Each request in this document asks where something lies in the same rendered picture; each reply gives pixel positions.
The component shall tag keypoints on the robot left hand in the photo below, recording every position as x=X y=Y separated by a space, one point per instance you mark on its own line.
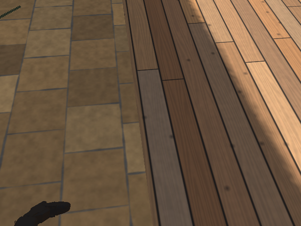
x=41 y=212

